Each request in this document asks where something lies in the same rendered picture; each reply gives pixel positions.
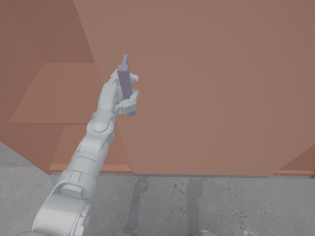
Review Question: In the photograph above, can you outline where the robot right hand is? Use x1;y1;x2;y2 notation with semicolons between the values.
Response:
240;226;260;236

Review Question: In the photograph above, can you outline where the robot left hand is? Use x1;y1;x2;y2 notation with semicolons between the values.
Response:
97;69;140;117

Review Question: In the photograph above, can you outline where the wardrobe door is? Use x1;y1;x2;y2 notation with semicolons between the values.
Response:
73;0;315;176
280;145;315;171

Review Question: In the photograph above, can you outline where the handle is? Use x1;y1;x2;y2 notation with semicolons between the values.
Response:
117;54;137;116

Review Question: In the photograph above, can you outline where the left robot forearm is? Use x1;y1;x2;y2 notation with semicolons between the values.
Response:
31;110;116;231

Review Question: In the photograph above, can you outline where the left robot upper arm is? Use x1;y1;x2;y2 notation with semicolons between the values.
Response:
15;193;92;236

